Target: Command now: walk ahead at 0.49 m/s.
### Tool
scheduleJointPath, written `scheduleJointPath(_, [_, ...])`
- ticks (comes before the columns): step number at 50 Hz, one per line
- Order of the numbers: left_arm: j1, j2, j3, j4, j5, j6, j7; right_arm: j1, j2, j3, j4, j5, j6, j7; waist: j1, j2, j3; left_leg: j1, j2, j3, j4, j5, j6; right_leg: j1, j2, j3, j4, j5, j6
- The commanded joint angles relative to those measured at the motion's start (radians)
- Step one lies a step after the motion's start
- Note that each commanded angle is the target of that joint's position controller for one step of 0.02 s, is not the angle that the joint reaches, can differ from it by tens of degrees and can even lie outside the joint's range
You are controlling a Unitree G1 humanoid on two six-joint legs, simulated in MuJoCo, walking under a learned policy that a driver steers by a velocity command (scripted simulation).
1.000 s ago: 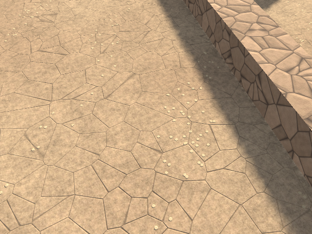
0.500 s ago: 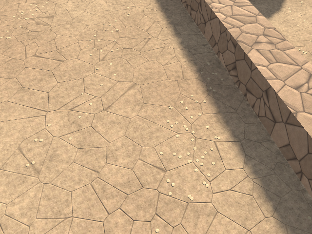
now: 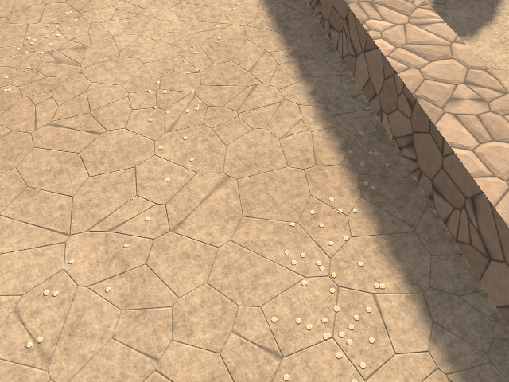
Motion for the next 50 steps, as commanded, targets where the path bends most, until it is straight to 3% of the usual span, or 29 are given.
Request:
scheduleJointPath(1, [0.075, 0.065, 0.000, -0.012, -0.002, -0.030, 0.005, 0.081, -0.026, -0.009, -0.023, -0.008, 0.026, 0.012, -0.043, -0.045, 0.031, -0.092, 0.052, -0.002, -0.060, 0.064, -0.025, -0.010, -0.289, 0.270, -0.257, 0.155, -0.101])
scheduleJointPath(4, [0.135, 0.072, -0.006, -0.007, -0.004, -0.027, 0.003, -0.080, -0.045, -0.010, -0.082, -0.002, 0.032, 0.018, -0.008, -0.054, 0.059, -0.189, 0.064, 0.035, -0.201, 0.180, -0.048, 0.038, -0.264, 0.220, -0.275, 0.247, -0.077])
scheduleJointPath(7, [0.192, 0.065, -0.013, 0.001, -0.005, -0.026, 0.004, -0.205, -0.032, -0.002, -0.124, 0.010, 0.028, 0.021, 0.027, -0.068, 0.059, -0.175, 0.038, 0.074, -0.381, 0.270, -0.058, 0.086, -0.240, 0.173, -0.259, 0.375, -0.044])
scheduleJointPath(12, [0.277, 0.074, -0.017, 0.028, 0.005, -0.022, 0.016, -0.336, -0.038, 0.004, -0.170, 0.015, 0.020, 0.018, 0.068, -0.088, 0.059, -0.182, -0.006, 0.106, -0.548, 0.273, -0.029, 0.266, -0.279, 0.164, -0.208, 0.517, -0.048])
scheduleJointPath(15, [0.245, 0.094, -0.012, 0.028, 0.013, -0.020, 0.025, -0.295, -0.060, -0.005, -0.172, 0.014, 0.007, 0.011, 0.022, -0.099, 0.034, -0.084, -0.048, 0.115, -0.611, 0.164, 0.019, 0.334, -0.308, 0.146, -0.101, 0.763, -0.047])
scheduleJointPath(17, [0.217, 0.114, -0.006, 0.027, 0.014, -0.016, 0.025, -0.087, -0.095, -0.027, -0.107, 0.011, -0.005, -0.004, -0.066, -0.101, -0.071, 0.150, -0.105, 0.130, -0.676, 0.128, 0.060, 0.331, -0.294, 0.125, 0.132, 0.929, -0.027])
scheduleJointPath(18, [0.196, 0.111, -0.008, 0.017, 0.004, -0.015, 0.023, 0.082, -0.128, -0.043, -0.055, -0.003, -0.015, -0.014, -0.139, -0.082, -0.154, 0.388, -0.057, 0.081, -0.718, 0.175, 0.091, 0.202, -0.264, 0.102, 0.332, 0.783, -0.011])
scheduleJointPath(19, [0.219, 0.048, -0.024, -0.021, -0.022, -0.017, 0.014, 0.236, -0.225, -0.070, -0.032, -0.029, -0.019, -0.024, -0.163, 0.049, -0.290, 0.677, 0.206, -0.236, -0.728, 0.086, 0.167, -0.072, -0.180, 0.051, 0.666, 0.367, 0.019])
scheduleJointPath(20, [0.303, 0.035, -0.015, -0.014, -0.040, -0.015, 0.006, 0.224, -0.248, -0.081, -0.029, -0.009, -0.003, -0.010, -0.111, 0.201, -0.382, 0.808, 0.388, -0.676, -0.862, 0.081, 0.294, -0.334, -0.006, 0.091, 0.973, -0.330, 0.041])
scheduleJointPath(21, [0.213, 0.096, 0.002, -0.028, -0.013, -0.007, 0.010, 0.107, -0.203, -0.071, -0.045, 0.017, 0.004, -0.001, -0.072, 0.046, -0.238, 0.683, 0.335, -0.571, -0.895, -0.001, 0.256, -0.425, -0.085, 0.180, 1.005, -0.255, 0.026])
scheduleJointPath(22, [0.125, 0.082, 0.001, -0.056, -0.004, -0.012, 0.005, 0.021, -0.140, -0.053, -0.059, 0.022, -0.001, 0.003, -0.053, 0.007, -0.111, 0.533, 0.300, -0.440, -0.934, 0.016, 0.226, -0.440, -0.120, 0.179, 0.961, -0.176, 0.027])
scheduleJointPath(23, [0.094, 0.059, 0.001, -0.061, -0.003, -0.011, 0.002, -0.015, -0.091, -0.039, -0.057, 0.017, -0.009, 0.003, -0.020, -0.024, -0.034, 0.414, 0.253, -0.342, -0.973, 0.092, 0.185, -0.406, -0.155, 0.174, 0.892, -0.130, 0.028])
scheduleJointPath(24, [0.087, 0.050, 0.003, -0.067, 0.014, 0.000, -0.002, -0.006, -0.058, -0.027, -0.039, 0.017, -0.017, -0.002, 0.007, -0.008, -0.009, 0.343, 0.211, -0.268, -0.989, 0.161, 0.153, -0.363, -0.176, 0.175, 0.836, -0.111, 0.037])
scheduleJointPath(26, [0.119, 0.014, 0.000, -0.057, 0.025, 0.025, -0.014, 0.041, -0.049, -0.020, -0.010, 0.017, -0.033, -0.009, 0.034, 0.015, -0.012, 0.292, 0.170, -0.186, -1.006, 0.259, 0.131, -0.306, -0.181, 0.156, 0.784, -0.093, 0.056])
scheduleJointPath(28, [0.076, 0.016, 0.002, -0.077, 0.027, 0.038, -0.022, 0.085, -0.083, -0.024, 0.007, 0.021, -0.043, -0.011, 0.043, 0.023, 0.000, 0.292, 0.155, -0.136, -1.022, 0.324, 0.132, -0.348, -0.190, 0.135, 0.739, -0.059, 0.072])
scheduleJointPath(32, [-0.120, 0.034, 0.001, -0.148, 0.020, 0.046, -0.029, 0.156, -0.094, -0.019, 0.019, 0.021, -0.041, -0.009, 0.007, 0.034, 0.042, 0.332, 0.126, -0.079, -1.054, 0.384, 0.119, -0.463, -0.212, 0.095, 0.565, 0.081, 0.103])
scheduleJointPath(35, [-0.237, 0.020, -0.010, -0.188, 0.010, 0.043, -0.031, 0.209, -0.093, -0.014, 0.029, 0.021, -0.041, -0.011, -0.025, 0.044, 0.048, 0.373, 0.111, -0.041, -1.049, 0.461, 0.101, -0.444, -0.191, 0.062, 0.392, 0.158, 0.109])
scheduleJointPath(40, [-0.361, 0.034, -0.012, -0.236, 0.007, 0.033, -0.028, 0.288, -0.102, -0.014, 0.057, 0.012, -0.035, -0.022, -0.062, 0.054, 0.061, 0.527, 0.157, -0.049, -0.998, 0.557, 0.112, -0.443, -0.158, 0.045, 0.244, 0.142, 0.076])
scheduleJointPath(43, [-0.301, 0.059, -0.001, -0.236, 0.005, 0.016, -0.021, 0.246, -0.129, -0.021, 0.052, 0.005, -0.030, -0.031, -0.008, 0.057, 0.035, 0.566, 0.174, -0.064, -0.879, 0.776, 0.099, -0.325, -0.117, 0.049, 0.170, 0.033, 0.043])
scheduleJointPath(44, [-0.205, 0.074, 0.008, -0.207, 0.006, 0.007, -0.014, 0.225, -0.141, -0.024, 0.047, 0.005, -0.028, -0.030, 0.032, 0.060, -0.012, 0.552, 0.160, -0.061, -0.778, 0.875, 0.087, -0.199, -0.085, 0.041, 0.137, 0.010, 0.029])
scheduleJointPath(45, [-0.038, 0.098, 0.022, -0.153, 0.013, -0.005, -0.005, 0.200, -0.141, -0.024, 0.040, 0.013, -0.026, -0.026, 0.104, 0.027, -0.101, 0.483, 0.116, -0.032, -0.597, 0.842, 0.067, 0.020, -0.079, 0.040, 0.069, 0.067, 0.009])
scheduleJointPath(46, [0.135, 0.176, 0.045, -0.123, 0.041, -0.015, 0.009, 0.192, -0.108, -0.013, 0.008, 0.027, -0.028, -0.021, 0.159, -0.047, -0.230, 0.282, 0.062, -0.005, -0.330, 0.544, 0.049, 0.293, -0.267, 0.230, 0.058, 0.002, -0.034])
scheduleJointPath(47, [0.183, 0.276, 0.068, -0.123, 0.056, -0.010, 0.005, 0.335, 0.014, 0.009, -0.005, 0.072, -0.022, -0.018, 0.100, -0.268, -0.372, -0.067, -0.109, 0.066, 0.030, -0.197, 0.006, 0.565, -0.573, 0.679, -0.025, -0.045, -0.161])
scheduleJointPath(48, [0.114, 0.213, 0.060, -0.140, 0.023, 0.009, -0.001, 0.281, -0.107, -0.023, 0.009, 0.042, -0.011, -0.025, 0.095, -0.116, -0.329, -0.135, -0.070, -0.041, 0.125, -0.207, 0.021, 0.457, -0.541, 0.739, -0.096, -0.158, -0.149])
scheduleJointPath(49, [-0.002, 0.142, 0.038, -0.158, 0.015, 0.008, -0.002, 0.185, -0.109, -0.030, -0.019, 0.032, -0.009, -0.021, 0.055, -0.072, -0.165, -0.160, -0.024, -0.052, 0.113, -0.112, 0.024, 0.299, -0.501, 0.576, -0.128, -0.180, -0.110])
scheduleJointPath(50, [-0.059, 0.093, 0.025, -0.164, 0.014, 0.000, -0.005, 0.137, -0.084, -0.028, -0.032, 0.029, -0.008, -0.016, 0.036, -0.048, -0.082, -0.141, 0.012, -0.049, 0.069, -0.047, 0.022, 0.175, -0.458, 0.456, -0.172, -0.105, -0.078])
